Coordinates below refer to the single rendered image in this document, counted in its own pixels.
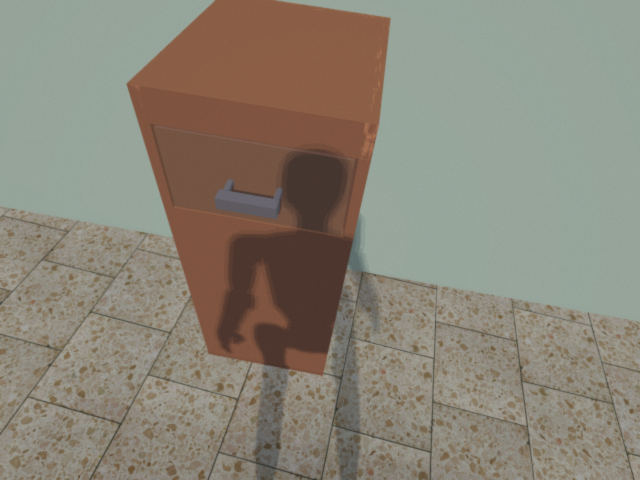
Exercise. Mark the handle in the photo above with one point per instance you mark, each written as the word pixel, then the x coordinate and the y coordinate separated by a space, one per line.
pixel 248 204

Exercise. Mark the cabinet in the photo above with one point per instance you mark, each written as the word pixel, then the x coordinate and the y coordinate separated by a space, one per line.
pixel 280 73

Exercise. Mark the drawer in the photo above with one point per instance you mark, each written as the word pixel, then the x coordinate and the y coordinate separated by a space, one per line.
pixel 315 185

